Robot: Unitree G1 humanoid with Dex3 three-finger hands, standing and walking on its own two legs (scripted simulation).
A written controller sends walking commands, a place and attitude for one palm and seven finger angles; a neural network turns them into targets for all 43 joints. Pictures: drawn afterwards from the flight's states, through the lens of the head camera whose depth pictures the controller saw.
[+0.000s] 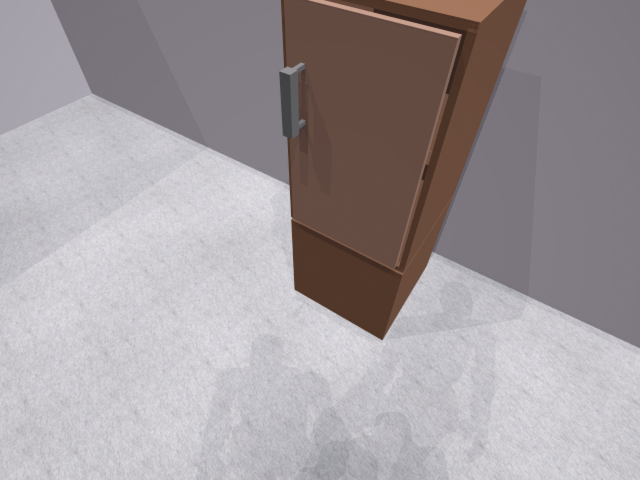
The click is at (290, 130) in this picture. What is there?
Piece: cupboard door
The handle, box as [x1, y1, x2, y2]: [279, 63, 305, 138]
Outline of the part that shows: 303,63 300,63 292,68 286,67 279,71 283,135 290,138 294,137 298,133 298,129 305,123 305,121 302,119 299,121 298,120 297,73 304,68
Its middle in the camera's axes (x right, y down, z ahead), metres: -0.06 -0.29 +0.83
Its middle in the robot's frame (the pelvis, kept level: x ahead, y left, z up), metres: +0.82 +0.09 +0.05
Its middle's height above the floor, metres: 0.83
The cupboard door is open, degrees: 0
